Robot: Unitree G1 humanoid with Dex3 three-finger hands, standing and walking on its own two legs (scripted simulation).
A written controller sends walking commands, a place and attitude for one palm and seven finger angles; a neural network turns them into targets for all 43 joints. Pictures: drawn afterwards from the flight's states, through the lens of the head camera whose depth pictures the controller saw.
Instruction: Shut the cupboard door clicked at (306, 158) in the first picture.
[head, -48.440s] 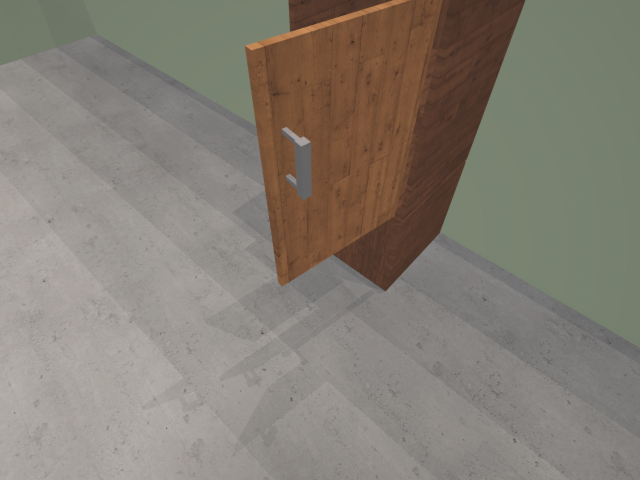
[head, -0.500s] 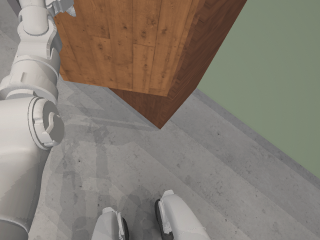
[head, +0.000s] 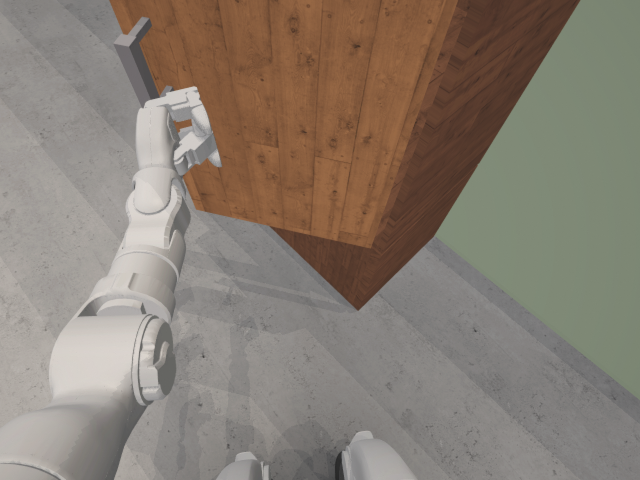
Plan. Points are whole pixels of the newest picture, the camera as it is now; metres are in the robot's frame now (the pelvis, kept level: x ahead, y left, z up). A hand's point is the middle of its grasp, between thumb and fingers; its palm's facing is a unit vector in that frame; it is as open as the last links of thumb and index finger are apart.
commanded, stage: pull the fist back off the door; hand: left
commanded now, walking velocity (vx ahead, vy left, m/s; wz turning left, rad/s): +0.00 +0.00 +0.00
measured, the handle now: (149, 72) +0.64 +0.18 +0.10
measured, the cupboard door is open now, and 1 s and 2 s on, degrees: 33 33 33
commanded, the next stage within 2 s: draw the hand back to the body in 0.10 s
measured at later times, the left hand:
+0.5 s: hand (168, 174) +0.44 +0.13 +0.12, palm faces +0.03 -1.00 -0.02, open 3.1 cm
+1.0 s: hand (36, 290) +0.29 +0.20 +0.17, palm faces +0.22 -0.95 -0.22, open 3.3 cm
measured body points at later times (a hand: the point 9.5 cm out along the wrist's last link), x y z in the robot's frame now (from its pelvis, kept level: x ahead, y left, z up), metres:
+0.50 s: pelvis +0.00 -0.01 +0.02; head +0.05 -0.02 +0.46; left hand +0.43 +0.18 +0.12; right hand +0.04 -0.26 -0.11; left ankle -0.01 +0.10 -0.69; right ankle +0.02 -0.12 -0.69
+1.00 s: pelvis +0.00 +0.00 +0.05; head -0.01 -0.02 +0.50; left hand +0.28 +0.25 +0.18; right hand +0.20 -0.22 -0.03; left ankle -0.01 +0.10 -0.69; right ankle +0.02 -0.12 -0.69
